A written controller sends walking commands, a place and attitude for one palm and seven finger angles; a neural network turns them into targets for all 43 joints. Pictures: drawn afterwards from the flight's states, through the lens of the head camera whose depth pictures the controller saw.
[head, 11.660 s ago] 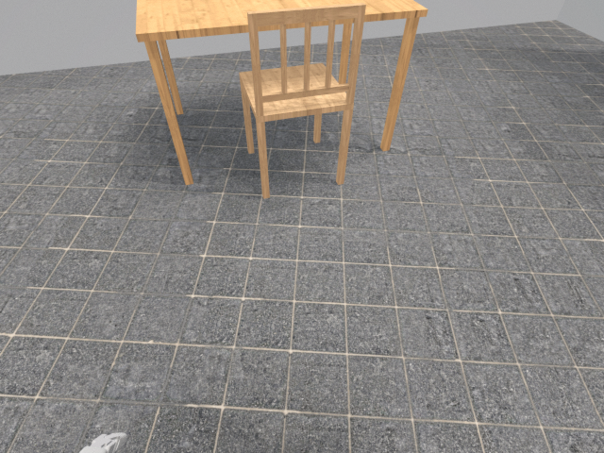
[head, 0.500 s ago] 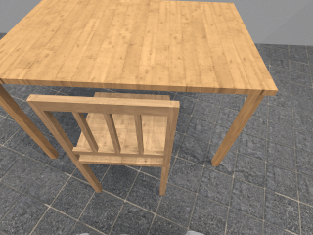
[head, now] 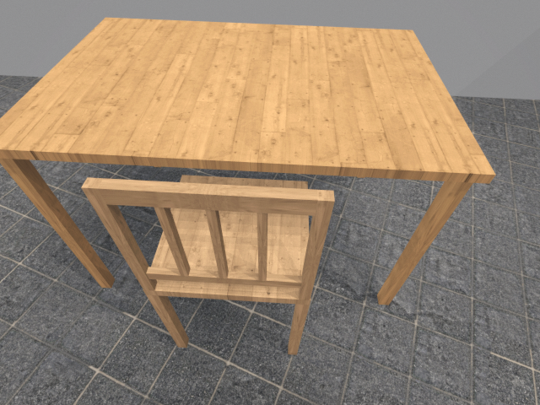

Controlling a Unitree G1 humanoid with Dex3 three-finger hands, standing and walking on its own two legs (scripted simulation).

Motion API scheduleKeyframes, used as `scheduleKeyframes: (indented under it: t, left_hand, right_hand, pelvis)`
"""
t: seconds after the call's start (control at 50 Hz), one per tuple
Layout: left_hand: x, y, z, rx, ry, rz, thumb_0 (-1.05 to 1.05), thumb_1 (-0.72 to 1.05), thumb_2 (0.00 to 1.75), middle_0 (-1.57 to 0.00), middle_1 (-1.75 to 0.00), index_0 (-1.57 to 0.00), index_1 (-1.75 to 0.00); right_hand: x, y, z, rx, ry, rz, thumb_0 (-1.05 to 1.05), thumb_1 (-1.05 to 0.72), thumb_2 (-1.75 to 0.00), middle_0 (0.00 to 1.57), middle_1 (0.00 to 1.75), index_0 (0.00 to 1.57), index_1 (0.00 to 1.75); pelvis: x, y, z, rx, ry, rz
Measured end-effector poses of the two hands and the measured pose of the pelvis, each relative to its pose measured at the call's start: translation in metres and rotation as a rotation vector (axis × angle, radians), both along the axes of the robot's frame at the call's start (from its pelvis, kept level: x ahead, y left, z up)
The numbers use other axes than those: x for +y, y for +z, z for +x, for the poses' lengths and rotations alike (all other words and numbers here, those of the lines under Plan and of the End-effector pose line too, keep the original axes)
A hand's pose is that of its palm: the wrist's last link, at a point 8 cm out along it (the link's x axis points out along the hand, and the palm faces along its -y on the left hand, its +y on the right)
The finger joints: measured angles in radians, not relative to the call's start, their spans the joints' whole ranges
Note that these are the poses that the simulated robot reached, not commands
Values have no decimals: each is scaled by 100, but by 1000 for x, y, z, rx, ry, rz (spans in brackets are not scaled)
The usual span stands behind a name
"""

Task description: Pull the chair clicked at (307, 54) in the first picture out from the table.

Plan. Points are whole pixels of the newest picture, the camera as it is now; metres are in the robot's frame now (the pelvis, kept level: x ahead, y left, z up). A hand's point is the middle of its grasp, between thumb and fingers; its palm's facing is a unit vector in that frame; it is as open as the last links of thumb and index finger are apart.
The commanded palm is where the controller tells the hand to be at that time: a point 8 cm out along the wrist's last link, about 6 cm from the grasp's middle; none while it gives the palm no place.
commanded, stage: come to a stop and stand still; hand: left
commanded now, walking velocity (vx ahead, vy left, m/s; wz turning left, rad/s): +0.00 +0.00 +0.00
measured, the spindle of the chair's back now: (218, 244) +0.43 +0.14 -0.10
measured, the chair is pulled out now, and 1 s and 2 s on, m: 0.00 0.00 0.00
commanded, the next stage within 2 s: look again from close up in 0.50 s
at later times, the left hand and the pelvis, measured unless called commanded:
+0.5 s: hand out of the picture +0.07 +0.17 -0.16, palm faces -0.02 -0.97 -0.22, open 7.4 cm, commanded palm none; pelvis +0.03 -0.01 +0.01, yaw -1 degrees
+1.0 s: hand out of the picture +0.03 +0.16 -0.17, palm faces -0.02 -0.98 -0.19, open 7.4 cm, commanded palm none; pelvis +0.03 -0.01 +0.01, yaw -1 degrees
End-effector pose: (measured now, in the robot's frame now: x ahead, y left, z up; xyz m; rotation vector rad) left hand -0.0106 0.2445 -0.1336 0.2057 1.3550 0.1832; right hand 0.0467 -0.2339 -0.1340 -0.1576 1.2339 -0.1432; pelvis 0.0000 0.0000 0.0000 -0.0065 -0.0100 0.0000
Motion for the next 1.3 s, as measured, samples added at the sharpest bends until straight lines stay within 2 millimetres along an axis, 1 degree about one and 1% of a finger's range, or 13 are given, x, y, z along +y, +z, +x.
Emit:
scheduleKeyframes:
  t: [0.08,0.18,0.26,0.36,0.44,0.5,0.58,0.68,0.9,1.02,1.14,1.3]
  left_hand:
    - [-9,-2,7,18,-5,-19,1,90,90,-20,-30,-20,-29]
    - [-22,-4,28,1,-18,-42,1,90,90,-20,-30,-20,-29]
    - [-29,-4,47,-31,-30,-51,1,90,90,-20,-30,-20,-29]
    - [-29,-2,66,-60,-44,-37,1,91,90,-20,-30,-20,-29]
    - [-29,0,75,-75,-51,-31,1,91,90,-20,-30,-20,-29]
    - [-29,1,78,-77,-52,-29,1,91,90,-20,-30,-20,-29]
    - [-30,2,77,-68,-52,-30,1,91,90,-20,-30,-20,-29]
    - [-32,0,69,-44,-47,-36,1,90,90,-20,-30,-20,-29]
    - [-37,-3,45,17,-30,-55,1,90,90,-20,-30,-20,-29]
    - [-38,-4,36,36,-23,-63,1,90,90,-20,-30,-20,-29]
    - [-38,-4,31,43,-19,-68,1,90,90,-20,-30,-20,-29]
    - [-39,-4,31,43,-18,-72,1,90,90,-20,-30,-20,-29]
  right_hand:
    - [-4,0,-11,55,-20,-5,1,-92,-89,20,30,20,30]
    - [-7,0,-17,96,-37,-6,1,-92,-89,20,30,20,30]
    - [-7,-1,-15,101,-46,-1,1,-91,-89,20,30,20,30]
    - [-5,-2,-6,89,-54,13,1,-91,-89,20,30,20,30]
    - [-6,-2,-1,83,-57,15,1,-92,-89,20,30,20,30]
    - [-7,-2,2,81,-59,17,1,-92,-89,20,30,20,30]
    - [-8,-2,2,84,-62,18,1,-92,-89,20,30,20,30]
    - [-7,-1,-2,100,-66,19,1,-92,-89,20,30,20,30]
    - [-2,0,-20,148,-82,23,1,-91,-89,20,30,20,30]
    - [4,0,-30,171,-92,31,1,-91,-89,20,30,20,30]
    - [10,-1,-37,184,-101,39,1,-91,-89,20,30,20,30]
    - [17,-2,-41,193,-109,49,1,-91,-89,20,30,20,30]
  pelvis:
    - [-2,2,7,4,-3,6]
    - [-6,4,16,3,-5,8]
    - [-8,5,21,-3,-8,9]
    - [-12,6,26,-10,-14,9]
    - [-13,7,29,-11,-17,9]
    - [-13,7,31,-13,-20,9]
    - [-14,8,32,-16,-23,9]
    - [-14,9,33,-16,-24,8]
    - [-13,10,33,-18,-25,4]
    - [-12,11,32,-16,-24,2]
    - [-10,11,32,-16,-25,2]
    - [-9,10,32,-11,-26,2]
